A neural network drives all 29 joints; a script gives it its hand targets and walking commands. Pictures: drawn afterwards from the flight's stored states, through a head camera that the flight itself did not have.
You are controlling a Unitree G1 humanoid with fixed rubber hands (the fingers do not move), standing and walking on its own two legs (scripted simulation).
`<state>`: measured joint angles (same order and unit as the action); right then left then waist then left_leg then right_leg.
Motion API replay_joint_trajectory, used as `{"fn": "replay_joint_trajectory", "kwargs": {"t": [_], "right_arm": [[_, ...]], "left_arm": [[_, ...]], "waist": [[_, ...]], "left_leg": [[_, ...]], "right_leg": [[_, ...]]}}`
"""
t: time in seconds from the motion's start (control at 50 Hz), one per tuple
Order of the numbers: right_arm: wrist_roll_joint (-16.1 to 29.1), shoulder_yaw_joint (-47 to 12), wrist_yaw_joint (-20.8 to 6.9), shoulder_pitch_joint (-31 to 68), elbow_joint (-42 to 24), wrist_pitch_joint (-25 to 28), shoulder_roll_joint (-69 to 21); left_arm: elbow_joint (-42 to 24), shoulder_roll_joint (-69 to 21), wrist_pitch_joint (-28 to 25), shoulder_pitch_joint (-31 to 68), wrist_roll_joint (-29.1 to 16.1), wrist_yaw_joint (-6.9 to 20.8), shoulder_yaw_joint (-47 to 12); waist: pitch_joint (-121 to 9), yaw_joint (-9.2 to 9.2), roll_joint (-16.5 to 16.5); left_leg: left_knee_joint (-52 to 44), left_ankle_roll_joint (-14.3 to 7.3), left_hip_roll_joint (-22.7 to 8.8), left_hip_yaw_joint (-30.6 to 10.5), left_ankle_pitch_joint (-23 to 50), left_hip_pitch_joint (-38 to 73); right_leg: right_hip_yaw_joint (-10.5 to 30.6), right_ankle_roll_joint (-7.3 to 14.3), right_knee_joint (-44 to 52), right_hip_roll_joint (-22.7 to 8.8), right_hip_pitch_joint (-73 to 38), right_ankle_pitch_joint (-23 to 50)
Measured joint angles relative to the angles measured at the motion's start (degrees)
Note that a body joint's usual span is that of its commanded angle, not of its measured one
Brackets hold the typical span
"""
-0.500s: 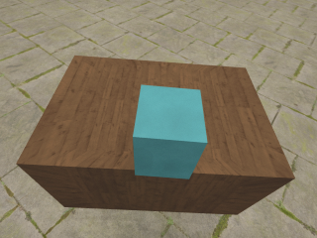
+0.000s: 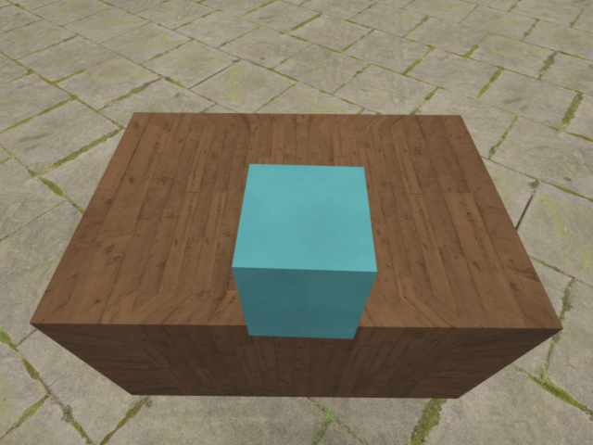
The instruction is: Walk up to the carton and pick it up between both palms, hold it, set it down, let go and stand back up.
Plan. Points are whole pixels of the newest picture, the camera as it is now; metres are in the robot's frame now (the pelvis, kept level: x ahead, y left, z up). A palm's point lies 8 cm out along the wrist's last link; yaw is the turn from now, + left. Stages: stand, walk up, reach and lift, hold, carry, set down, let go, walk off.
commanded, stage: walk up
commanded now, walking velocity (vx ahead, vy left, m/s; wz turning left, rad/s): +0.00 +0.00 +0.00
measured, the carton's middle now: (303, 255) +0.43 -0.01 -0.08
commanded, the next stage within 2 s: stand in 0.16 s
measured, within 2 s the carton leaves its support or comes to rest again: neither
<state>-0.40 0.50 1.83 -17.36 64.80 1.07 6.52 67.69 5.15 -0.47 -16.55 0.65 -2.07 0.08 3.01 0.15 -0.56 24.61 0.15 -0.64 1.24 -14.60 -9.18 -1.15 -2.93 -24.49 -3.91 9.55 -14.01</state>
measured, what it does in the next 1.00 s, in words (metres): shifts its weight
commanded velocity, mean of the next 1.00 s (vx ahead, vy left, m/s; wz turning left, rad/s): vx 0.00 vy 0.00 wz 0.00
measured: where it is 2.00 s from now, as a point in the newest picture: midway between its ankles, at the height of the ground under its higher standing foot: outside the picture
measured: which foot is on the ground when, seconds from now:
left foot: down 0.00-1.00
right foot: down 0.00-1.00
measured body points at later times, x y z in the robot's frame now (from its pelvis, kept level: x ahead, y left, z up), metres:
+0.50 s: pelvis +0.00 -0.01 +0.00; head +0.02 -0.01 +0.45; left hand -0.02 +0.19 -0.17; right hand -0.02 -0.21 -0.16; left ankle -0.02 +0.12 -0.74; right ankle -0.01 -0.15 -0.74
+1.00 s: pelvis -0.04 -0.03 +0.00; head +0.01 -0.04 +0.44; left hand +0.14 +0.12 -0.12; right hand +0.13 -0.20 -0.14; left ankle -0.02 +0.12 -0.74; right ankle -0.01 -0.15 -0.74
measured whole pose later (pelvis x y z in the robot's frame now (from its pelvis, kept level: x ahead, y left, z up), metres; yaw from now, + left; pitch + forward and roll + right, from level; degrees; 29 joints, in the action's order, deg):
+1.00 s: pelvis -0.04 -0.03 +0.00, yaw -4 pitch +0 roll +1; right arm -2.2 0.2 3.6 2.8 51.2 -2.0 -0.4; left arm 32.0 -0.7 33.2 0.4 7.6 1.5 5.8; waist 6.4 -1.4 0.4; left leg 24.5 2.8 -4.1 3.7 -11.3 -12.9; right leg 1.4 0.1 -28.0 -0.3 16.6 -11.3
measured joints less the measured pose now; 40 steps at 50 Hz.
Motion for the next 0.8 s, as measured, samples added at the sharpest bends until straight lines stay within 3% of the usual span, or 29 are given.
{"fn": "replay_joint_trajectory", "kwargs": {"t": [0.52,0.58,0.66,0.72,0.8], "right_arm": [[-0.17,0.58,0.41,0.46,1.14,-0.42,-0.92],[-5.79,7.24,-2.40,6.33,1.23,-5.61,-1.34],[-6.41,8.47,-5.29,14.57,-7.40,-10.77,1.05],[1.40,4.35,-4.42,23.42,-9.47,-16.56,4.34],[12.31,-2.36,-0.08,29.40,-17.36,-22.95,3.65]], "left_arm": [[0.09,0.17,0.27,0.14,0.00,-0.15,1.35],[-2.03,3.82,8.60,3.87,-3.32,1.93,-1.95],[-12.16,9.78,21.20,15.23,-4.74,-0.35,-1.19],[-19.33,11.08,31.68,26.41,-5.24,0.87,0.85],[-28.24,7.27,36.50,31.56,-2.22,5.04,3.88]], "waist": [[0.39,-0.05,0.35],[-2.63,-1.30,2.74],[-4.12,-1.14,5.10],[-7.26,-1.05,4.47],[-8.44,-2.27,1.24]], "left_leg": [[0.33,0.86,-0.97,-0.48,-0.40,1.18],[4.44,0.87,-0.22,0.50,-1.17,-6.48],[10.82,1.12,0.09,0.73,-2.11,-16.74],[16.44,1.52,-0.60,-0.11,-2.72,-26.41],[17.79,2.22,-2.76,-1.27,-0.56,-29.57]], "right_leg": [[-0.51,0.65,0.29,0.94,-1.56,-0.18],[0.75,0.82,-7.42,0.06,8.17,-2.48],[1.43,1.18,-15.04,-0.34,19.04,-4.13],[0.87,1.48,-18.85,0.27,27.67,-4.00],[-0.12,1.94,-16.85,2.55,29.29,-1.73]]}}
